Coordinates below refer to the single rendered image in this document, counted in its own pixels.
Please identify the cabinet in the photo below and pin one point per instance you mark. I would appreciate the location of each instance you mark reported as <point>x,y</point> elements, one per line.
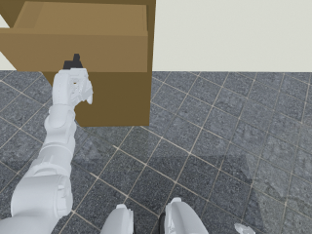
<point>120,99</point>

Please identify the robot left hand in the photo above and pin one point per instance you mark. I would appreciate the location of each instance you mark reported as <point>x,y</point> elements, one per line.
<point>66,92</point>

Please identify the robot thigh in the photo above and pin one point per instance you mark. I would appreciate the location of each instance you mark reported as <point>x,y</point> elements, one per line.
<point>120,221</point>
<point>183,219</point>

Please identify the drawer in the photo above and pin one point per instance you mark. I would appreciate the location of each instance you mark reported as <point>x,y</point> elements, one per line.
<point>107,37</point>

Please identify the robot right hand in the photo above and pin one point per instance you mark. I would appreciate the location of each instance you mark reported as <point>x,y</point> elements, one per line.
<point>242,229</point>

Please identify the robot left forearm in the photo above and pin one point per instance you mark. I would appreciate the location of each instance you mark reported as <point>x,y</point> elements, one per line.
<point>58,148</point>

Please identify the right robot thigh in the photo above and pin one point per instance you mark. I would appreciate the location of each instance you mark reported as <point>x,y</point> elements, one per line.
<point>183,219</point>

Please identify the handle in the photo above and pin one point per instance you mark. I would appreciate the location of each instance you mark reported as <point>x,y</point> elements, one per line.
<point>75,63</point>

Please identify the robot left upper arm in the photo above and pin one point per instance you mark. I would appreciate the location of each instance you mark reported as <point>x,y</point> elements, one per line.
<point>39,203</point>

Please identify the left robot thigh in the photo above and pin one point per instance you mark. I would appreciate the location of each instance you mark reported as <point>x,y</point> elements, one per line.
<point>120,221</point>

